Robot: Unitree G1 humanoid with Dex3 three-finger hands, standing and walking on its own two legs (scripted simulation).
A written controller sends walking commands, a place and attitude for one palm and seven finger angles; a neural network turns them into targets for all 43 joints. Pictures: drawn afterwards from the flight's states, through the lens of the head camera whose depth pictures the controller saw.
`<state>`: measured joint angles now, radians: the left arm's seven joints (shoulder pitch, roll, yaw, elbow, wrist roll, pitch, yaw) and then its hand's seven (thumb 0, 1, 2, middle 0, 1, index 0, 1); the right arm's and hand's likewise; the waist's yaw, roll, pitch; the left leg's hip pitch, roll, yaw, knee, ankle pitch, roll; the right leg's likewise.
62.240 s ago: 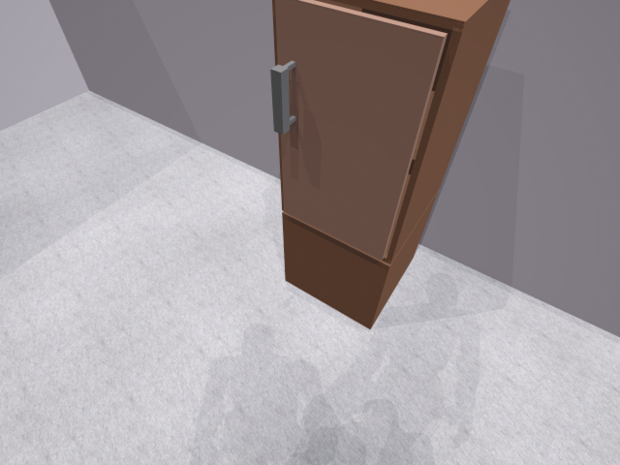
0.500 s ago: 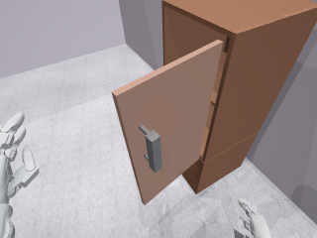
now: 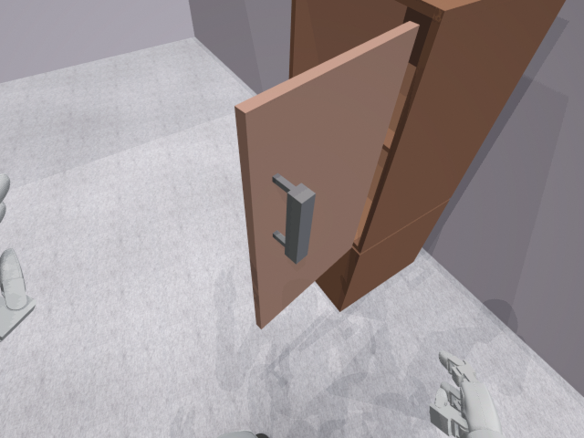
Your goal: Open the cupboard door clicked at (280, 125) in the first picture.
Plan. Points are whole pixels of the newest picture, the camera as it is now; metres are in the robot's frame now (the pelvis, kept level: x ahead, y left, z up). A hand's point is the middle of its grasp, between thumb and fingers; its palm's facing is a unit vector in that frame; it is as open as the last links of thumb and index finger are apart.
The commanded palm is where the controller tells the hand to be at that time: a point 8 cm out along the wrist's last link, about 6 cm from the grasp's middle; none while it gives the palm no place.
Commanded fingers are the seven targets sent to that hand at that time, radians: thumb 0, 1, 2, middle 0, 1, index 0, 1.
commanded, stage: step back with the hand held close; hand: left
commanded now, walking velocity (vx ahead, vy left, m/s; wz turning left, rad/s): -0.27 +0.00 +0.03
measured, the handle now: (288, 218) +0.40 +0.03 +0.06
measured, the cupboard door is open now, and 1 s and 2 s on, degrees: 100 100 100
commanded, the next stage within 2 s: stop stepping back and stand still in 0.48 s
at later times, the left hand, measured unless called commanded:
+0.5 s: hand out of the picture +0.11 +0.29 +0.18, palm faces +0.41 -0.81 -0.42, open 7.4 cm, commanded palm +0.04 +0.32 +0.18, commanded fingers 0.00 0.90 0.90 -0.20 -0.30 -0.20 -0.30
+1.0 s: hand out of the picture +0.01 +0.27 +0.17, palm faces +0.49 -0.80 -0.35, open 7.4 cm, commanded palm -0.06 +0.30 +0.18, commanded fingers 0.00 0.90 0.90 -0.20 -0.30 -0.20 -0.30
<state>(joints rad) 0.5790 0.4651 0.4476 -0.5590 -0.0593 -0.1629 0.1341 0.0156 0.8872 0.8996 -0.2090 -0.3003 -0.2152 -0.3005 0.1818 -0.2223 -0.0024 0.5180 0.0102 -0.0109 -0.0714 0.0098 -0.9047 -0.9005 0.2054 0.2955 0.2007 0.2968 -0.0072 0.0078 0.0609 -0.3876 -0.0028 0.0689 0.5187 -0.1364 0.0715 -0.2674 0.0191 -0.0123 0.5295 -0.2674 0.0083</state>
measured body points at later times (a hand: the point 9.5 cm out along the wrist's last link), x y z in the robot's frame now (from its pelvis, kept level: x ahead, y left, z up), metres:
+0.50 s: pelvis -0.10 +0.02 +0.01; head -0.07 +0.06 +0.45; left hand +0.08 +0.33 +0.21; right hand +0.08 -0.20 -0.06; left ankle +0.01 +0.09 -0.73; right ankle -0.16 -0.12 -0.66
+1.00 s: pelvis -0.21 +0.01 -0.01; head -0.24 +0.00 +0.44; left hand -0.02 +0.31 +0.18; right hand -0.07 -0.26 -0.10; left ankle -0.14 +0.10 -0.73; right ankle -0.28 -0.09 -0.71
